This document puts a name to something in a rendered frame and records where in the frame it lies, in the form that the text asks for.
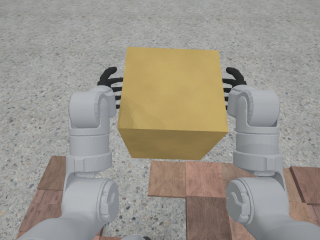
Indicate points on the left robot forearm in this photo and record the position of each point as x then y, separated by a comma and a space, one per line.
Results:
89, 114

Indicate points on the carton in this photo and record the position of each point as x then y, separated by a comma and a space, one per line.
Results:
172, 103

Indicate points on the left robot upper arm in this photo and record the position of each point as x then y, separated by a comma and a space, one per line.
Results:
88, 204

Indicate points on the left robot hand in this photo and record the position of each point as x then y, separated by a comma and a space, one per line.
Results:
108, 82

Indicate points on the right robot hand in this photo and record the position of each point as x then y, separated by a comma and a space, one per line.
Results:
239, 80

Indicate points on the right robot forearm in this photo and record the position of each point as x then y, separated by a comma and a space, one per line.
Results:
257, 123

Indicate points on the right robot upper arm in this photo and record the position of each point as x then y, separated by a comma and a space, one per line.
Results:
261, 205

